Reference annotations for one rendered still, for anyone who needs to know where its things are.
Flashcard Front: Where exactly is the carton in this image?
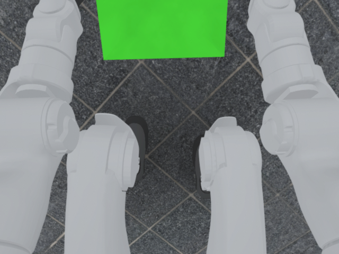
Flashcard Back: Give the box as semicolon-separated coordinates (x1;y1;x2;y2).
96;0;228;60

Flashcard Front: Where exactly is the robot right shin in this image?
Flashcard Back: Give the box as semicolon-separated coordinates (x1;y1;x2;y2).
201;116;262;191

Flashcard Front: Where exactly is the right robot upper arm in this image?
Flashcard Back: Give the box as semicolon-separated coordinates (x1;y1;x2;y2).
260;97;339;254

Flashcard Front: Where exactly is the robot right forearm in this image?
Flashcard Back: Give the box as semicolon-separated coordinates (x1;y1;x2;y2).
247;0;339;104

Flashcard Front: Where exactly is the right robot thigh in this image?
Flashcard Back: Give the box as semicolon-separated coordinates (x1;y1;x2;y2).
199;126;266;254

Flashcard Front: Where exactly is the left robot upper arm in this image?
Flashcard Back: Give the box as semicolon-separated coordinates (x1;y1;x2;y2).
0;97;79;254

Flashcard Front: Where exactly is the robot left forearm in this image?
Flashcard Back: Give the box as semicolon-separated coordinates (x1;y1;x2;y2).
0;0;83;104

